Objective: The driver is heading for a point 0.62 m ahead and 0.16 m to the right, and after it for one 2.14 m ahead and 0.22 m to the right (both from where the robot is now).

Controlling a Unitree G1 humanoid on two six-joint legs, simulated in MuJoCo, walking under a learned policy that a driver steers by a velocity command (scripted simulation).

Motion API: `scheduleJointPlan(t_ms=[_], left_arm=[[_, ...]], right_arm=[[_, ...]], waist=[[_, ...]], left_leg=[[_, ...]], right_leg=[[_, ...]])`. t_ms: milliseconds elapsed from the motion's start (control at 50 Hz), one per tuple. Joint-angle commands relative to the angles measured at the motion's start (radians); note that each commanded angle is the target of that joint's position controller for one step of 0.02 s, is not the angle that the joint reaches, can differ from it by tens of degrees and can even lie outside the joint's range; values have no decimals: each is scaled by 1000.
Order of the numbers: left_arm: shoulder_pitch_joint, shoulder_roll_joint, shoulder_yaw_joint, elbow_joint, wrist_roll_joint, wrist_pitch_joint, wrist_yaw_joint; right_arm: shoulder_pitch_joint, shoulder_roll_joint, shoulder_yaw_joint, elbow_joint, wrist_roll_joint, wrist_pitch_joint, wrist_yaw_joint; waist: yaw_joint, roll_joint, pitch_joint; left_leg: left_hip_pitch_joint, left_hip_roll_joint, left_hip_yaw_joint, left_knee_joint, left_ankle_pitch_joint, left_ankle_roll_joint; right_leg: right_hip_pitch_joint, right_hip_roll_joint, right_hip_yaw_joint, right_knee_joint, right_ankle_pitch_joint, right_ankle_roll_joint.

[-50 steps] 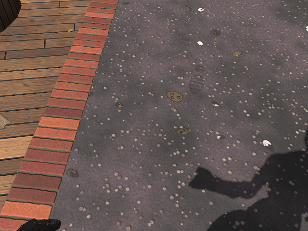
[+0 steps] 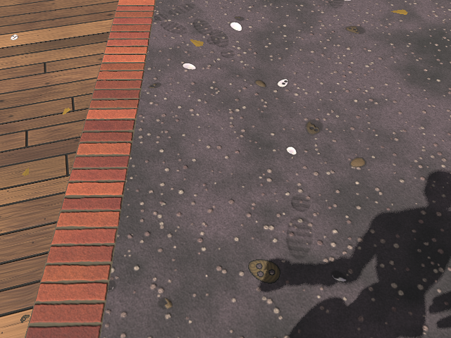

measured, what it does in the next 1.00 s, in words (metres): walks ahead, turning right: right foot, then left foot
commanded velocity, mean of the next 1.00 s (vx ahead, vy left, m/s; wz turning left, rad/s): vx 0.43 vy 0.00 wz -0.39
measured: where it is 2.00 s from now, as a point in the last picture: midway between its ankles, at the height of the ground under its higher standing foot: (264, 305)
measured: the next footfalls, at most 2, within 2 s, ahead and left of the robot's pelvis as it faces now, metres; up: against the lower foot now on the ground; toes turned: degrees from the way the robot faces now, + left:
right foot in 0.20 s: +0.27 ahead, -0.15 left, +0.00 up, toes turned -11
left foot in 0.70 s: +0.59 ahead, -0.04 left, +0.00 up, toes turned -27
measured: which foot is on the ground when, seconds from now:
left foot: down 0.00-0.22, up 0.24-0.68, down 0.70-1.00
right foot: up 0.00-0.18, down 0.20-0.70, up 0.72-1.00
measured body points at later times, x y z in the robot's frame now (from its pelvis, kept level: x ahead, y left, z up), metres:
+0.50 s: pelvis +0.27 -0.08 +0.00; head +0.30 -0.11 +0.45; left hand +0.41 +0.17 -0.10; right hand +0.38 -0.39 -0.09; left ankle +0.46 +0.07 -0.68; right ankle +0.23 -0.15 -0.74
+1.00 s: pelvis +0.50 -0.10 +0.00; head +0.54 -0.11 +0.45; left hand +0.78 +0.05 -0.09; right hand +0.45 -0.39 -0.12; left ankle +0.56 -0.02 -0.74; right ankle +0.51 -0.27 -0.71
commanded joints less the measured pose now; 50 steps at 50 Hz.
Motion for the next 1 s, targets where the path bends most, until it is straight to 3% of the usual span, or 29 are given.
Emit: scheduleJointPlan(t_ms=[20, 100, 140, 160, 180, 200, 220, 240, 260, 280, 300, 320, 340, 420, 520, 580, 640, 680, 700, 720, 740, 760, 780, 800, 840, 860, 900, 940, 1000], left_arm=[[-47, 3, -10, -74, 2, -11, -22], [-153, 18, -8, -131, 2, -7, -41], [-154, 39, 1, -151, 5, -4, -47], [-120, 57, 12, -151, 7, 0, -47], [-23, 87, 31, -131, 6, 3, -45], [147, 143, 65, -84, 2, 7, -34], [287, 243, 98, -56, -5, 19, -10], [211, 311, 97, -91, -10, 5, -13], [221, 214, 68, -109, -3, -11, -23], [200, 168, 53, -100, 6, -25, -25], [143, 147, 45, -102, 7, -33, -25], [86, 110, 35, -112, 11, -35, -20], [56, 107, 31, -128, 24, -36, -15], [74, 128, 37, -118, 14, -43, 7], [141, 141, 43, -85, 4, -34, 22], [190, 140, 45, -61, -4, -28, 22], [184, 137, 48, -59, 0, -19, 30], [176, 92, 34, -60, 7, -16, 29], [171, 41, 13, -73, 17, -18, 24], [309, -22, -6, -85, 2, -28, 28], [333, 42, -2, -68, -6, -34, 32], [247, 106, 15, -67, -4, -32, 32], [162, 118, 17, -82, 13, -30, 34], [104, 113, 19, -102, 33, -29, 34], [92, 72, 12, -111, 43, -27, 30], [98, 36, 1, -110, 43, -25, 30], [83, 5, -13, -108, 39, -24, 34], [52, 20, -10, -107, 29, -17, 39], [-31, 37, -5, -123, 23, 0, 38]], right_arm=[[-85, -155, -33, -69, 7, -14, -10], [-32, -191, -46, -34, 28, 8, -11], [-31, -214, -53, -27, 37, 23, -13], [-36, -231, -58, -27, 42, 30, -15], [-47, -240, -59, -30, 46, 39, -18], [-51, -221, -50, -35, 45, 43, -22], [-20, -156, -24, -57, 7, 37, -23], [29, -55, 12, -116, -4, 7, -11], [-79, -155, -6, -120, 31, -27, 3], [-148, -171, -10, -145, 59, -43, 9], [-151, -152, -5, -139, 43, -48, 1], [-145, -157, -11, -126, 14, -43, -8], [-124, -158, -14, -124, 8, -33, -6], [-162, -116, -6, -136, -6, -2, -7], [-333, -73, 14, -182, 5, -7, 1], [-388, -95, 9, -211, 17, -17, 13], [-352, -131, -9, -215, 25, -28, 23], [-207, -152, -28, -179, 15, -36, 18], [-75, -193, -41, -171, -5, -42, 13], [32, -286, -64, -136, -27, -33, 12], [66, -230, -55, -112, 3, -29, 26], [2, -158, -33, -128, 13, -26, 27], [-63, -125, -19, -142, 7, -17, 28], [-114, -103, -7, -146, 6, -9, 31], [-146, -76, 7, -138, 3, -4, 32], [-150, -83, 6, -128, 4, -1, 31], [-142, -149, -15, -115, 6, 15, 18], [-126, -202, -34, -112, 18, 41, 3], [-106, -194, -36, -111, 34, 71, -14]], waist=[[18, 89, 39], [-10, 87, 70], [9, 104, 54], [36, 124, 18], [97, 127, -41], [184, 103, -130], [217, -65, -221], [103, -265, -340], [181, -97, -355], [174, -60, -224], [123, 33, -138], [88, 40, -102], [57, -3, -88], [49, 19, -51], [116, -26, -14], [135, -36, -9], [105, -68, -18], [38, -75, -83], [-24, -7, -203], [19, 258, -329], [8, 330, -315], [-4, 216, -191], [8, 132, -136], [32, 101, -88], [76, 124, -81], [87, 146, -94], [87, 170, -133], [75, 174, -162], [50, 162, -145]], left_leg=[[-47, 274, -70, -133, 264, 152], [76, 310, -22, -94, 290, 125], [129, 319, 6, -9, 493, 104], [143, 315, 23, 73, 671, 93], [129, 297, 49, 223, 814, 76], [32, 255, 77, 446, 809, 42], [-246, 198, 84, 784, 369, -12], [-637, -20, -83, 1103, -369, -63], [-737, 27, -257, 1153, -344, -36], [-779, 63, -244, 1114, -260, -10], [-733, 107, -245, 1018, -183, -5], [-665, 136, -247, 933, -136, -10], [-599, 147, -253, 901, -109, -19], [-569, 123, -223, 712, 2, -76], [-485, 53, -212, 372, 279, -92], [-452, 31, -233, 286, 281, -77], [-390, 24, -245, 234, 179, -45], [-193, 32, -208, 184, 167, 3], [36, 160, -326, 209, 135, 64], [362, 371, -743, 159, 64, 239], [378, 425, -974, 74, -26, 294], [269, 385, -847, 75, 54, 263], [150, 342, -693, 91, 238, 240], [40, 298, -589, 92, 438, 232], [-79, 228, -475, 87, 678, 205], [-100, 204, -437, 88, 757, 203], [-127, 190, -400, 91, 823, 213], [-131, 192, -408, 91, 761, 215], [-147, 184, -446, 96, 541, 195]], right_leg=[[36, -13, -17, -141, 134, -12], [18, 3, -61, -253, 76, -52], [63, 42, -105, -278, -20, -85], [133, 79, -139, -278, -75, -106], [268, 127, -171, -300, -95, -133], [517, 175, -173, -351, -44, -170], [817, 7, 101, -369, -7, -241], [1069, -207, 697, -556, -265, -439], [1059, -223, 730, -650, -328, -400], [954, -192, 591, -646, -265, -357], [804, -148, 475, -642, -142, -324], [694, -112, 388, -651, -39, -303], [610, -95, 359, -667, 47, -308], [493, -45, 249, -705, 186, -307], [429, 19, 196, -680, 59, -237], [471, -9, 265, -631, 5, -228], [533, -38, 351, -544, 1, -206], [529, 7, 320, -424, 82, -168], [440, 60, 255, -189, 18, -132], [116, 212, 116, 163, -299, -43], [-40, 198, 134, 333, -507, -18], [-72, 163, 159, 404, -452, -9], [-37, 129, 113, 400, -401, 1], [-10, 97, 72, 340, -371, 8], [111, 58, 49, 175, -347, 19], [155, 61, 28, 78, -341, 29], [244, 88, -5, -77, -289, 45], [293, 121, -13, -156, -186, 53], [314, 139, 10, -238, -123, 51]])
